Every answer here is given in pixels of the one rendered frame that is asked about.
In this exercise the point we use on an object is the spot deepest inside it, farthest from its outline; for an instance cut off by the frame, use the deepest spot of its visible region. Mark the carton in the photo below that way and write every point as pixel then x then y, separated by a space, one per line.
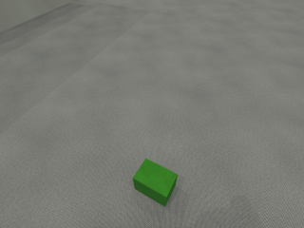
pixel 155 181

